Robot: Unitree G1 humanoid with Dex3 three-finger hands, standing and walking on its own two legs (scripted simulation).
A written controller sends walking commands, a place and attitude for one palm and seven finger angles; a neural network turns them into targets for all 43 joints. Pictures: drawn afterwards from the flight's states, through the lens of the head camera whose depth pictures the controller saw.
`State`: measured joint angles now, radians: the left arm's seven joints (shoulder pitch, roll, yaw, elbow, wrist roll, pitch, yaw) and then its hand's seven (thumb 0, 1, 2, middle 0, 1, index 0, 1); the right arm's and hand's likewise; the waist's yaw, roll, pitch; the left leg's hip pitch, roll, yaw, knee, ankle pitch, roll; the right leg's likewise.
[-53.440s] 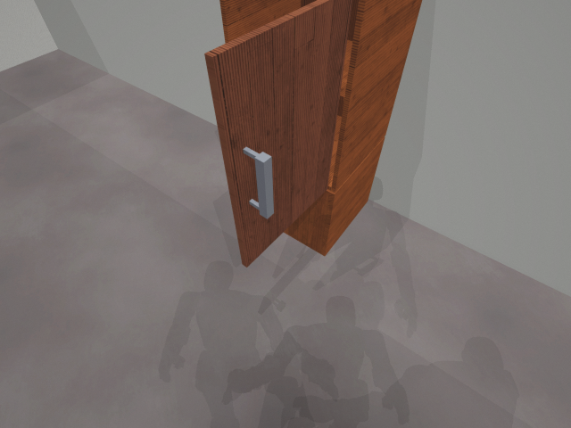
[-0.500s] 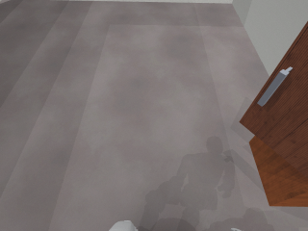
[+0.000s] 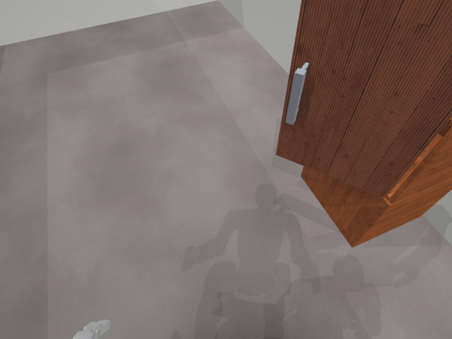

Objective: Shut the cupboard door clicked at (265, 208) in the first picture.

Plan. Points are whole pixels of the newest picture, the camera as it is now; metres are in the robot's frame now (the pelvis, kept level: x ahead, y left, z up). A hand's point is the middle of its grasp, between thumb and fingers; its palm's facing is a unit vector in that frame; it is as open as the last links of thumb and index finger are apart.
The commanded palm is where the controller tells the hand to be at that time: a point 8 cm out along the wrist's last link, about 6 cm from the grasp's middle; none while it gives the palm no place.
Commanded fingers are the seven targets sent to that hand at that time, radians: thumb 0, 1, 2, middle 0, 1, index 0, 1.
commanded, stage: turn to face it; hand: left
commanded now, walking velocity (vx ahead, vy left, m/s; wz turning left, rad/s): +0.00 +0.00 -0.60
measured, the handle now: (297, 94) +0.72 -0.16 -0.02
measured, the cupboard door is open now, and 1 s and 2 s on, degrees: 38 38 38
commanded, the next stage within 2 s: take the last steps up to it in 0.68 s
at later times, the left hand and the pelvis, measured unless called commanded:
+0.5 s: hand (131, 337) +0.14 +0.21 -0.16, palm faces -0.22 -0.95 -0.22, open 7.4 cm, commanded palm none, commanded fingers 0.00 0.90 0.90 -0.20 -0.30 -0.20 -0.30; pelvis +0.01 +0.02 +0.01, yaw -16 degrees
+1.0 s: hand (164, 334) +0.15 +0.14 -0.15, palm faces -0.36 -0.91 -0.20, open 7.4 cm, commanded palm none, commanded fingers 0.00 0.90 0.90 -0.20 -0.30 -0.20 -0.30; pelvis +0.03 -0.01 +0.02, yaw -23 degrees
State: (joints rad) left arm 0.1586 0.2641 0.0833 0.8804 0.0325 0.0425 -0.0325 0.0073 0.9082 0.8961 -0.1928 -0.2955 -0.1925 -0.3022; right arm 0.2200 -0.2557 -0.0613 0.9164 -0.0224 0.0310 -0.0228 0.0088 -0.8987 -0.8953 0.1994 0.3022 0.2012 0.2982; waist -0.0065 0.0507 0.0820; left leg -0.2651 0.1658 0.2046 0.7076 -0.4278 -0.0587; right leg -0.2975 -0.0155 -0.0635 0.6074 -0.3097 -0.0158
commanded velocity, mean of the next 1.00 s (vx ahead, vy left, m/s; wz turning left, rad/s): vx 0.07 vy -0.01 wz -0.35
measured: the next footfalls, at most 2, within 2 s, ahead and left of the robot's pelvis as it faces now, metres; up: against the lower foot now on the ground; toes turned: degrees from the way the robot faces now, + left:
left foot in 0.40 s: +0.10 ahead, +0.13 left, +0.00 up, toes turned -10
right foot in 0.70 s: -0.01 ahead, -0.11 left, +0.00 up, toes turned -24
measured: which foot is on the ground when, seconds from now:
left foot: up 0.00-0.38, down 0.40-0.72, up 0.74-1.00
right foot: down 0.00-0.40, up 0.42-0.68, down 0.70-1.00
